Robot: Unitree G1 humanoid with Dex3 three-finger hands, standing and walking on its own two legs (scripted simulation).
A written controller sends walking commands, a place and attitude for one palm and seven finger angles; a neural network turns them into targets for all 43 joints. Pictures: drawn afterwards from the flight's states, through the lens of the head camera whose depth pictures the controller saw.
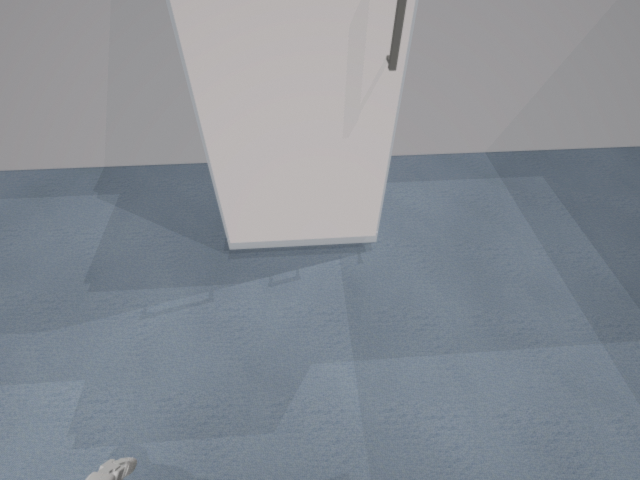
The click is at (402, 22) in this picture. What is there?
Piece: fridge door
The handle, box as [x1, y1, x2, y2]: [386, 0, 406, 70]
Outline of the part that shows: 406,0 397,0 390,54 387,55 386,58 389,70 395,70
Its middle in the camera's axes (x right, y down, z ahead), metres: +0.18 -0.57 +0.90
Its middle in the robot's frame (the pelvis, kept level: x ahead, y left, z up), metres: +1.08 -0.12 +0.19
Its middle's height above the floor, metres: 0.96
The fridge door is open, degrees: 0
